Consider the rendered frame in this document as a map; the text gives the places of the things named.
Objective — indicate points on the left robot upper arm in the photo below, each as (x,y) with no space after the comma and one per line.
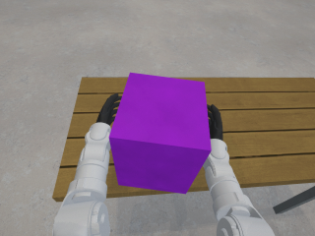
(82,219)

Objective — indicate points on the table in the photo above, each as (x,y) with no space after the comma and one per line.
(268,125)

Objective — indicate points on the left robot forearm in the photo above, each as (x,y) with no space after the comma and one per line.
(89,183)

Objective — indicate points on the right robot hand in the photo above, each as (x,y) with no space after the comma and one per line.
(215,123)

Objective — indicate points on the left robot hand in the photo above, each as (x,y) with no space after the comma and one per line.
(107,111)

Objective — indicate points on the right robot upper arm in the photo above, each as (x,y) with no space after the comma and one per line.
(240,225)

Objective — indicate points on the carton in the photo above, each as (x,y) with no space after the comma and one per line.
(160,137)

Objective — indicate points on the right robot forearm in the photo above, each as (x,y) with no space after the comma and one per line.
(224,188)

